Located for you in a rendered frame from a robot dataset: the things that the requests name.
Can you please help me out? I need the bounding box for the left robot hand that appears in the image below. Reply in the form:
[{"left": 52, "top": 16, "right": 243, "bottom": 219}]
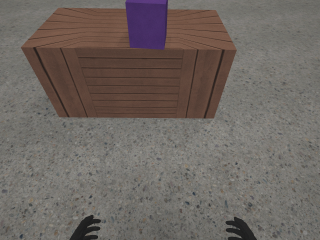
[{"left": 69, "top": 214, "right": 101, "bottom": 240}]

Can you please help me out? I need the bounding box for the pedestal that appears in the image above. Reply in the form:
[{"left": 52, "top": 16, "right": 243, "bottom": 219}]
[{"left": 21, "top": 7, "right": 237, "bottom": 119}]

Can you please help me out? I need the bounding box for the carton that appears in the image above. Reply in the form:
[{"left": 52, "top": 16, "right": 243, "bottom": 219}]
[{"left": 125, "top": 0, "right": 168, "bottom": 50}]

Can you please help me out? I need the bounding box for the right robot hand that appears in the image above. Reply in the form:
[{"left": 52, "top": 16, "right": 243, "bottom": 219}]
[{"left": 225, "top": 217, "right": 257, "bottom": 240}]

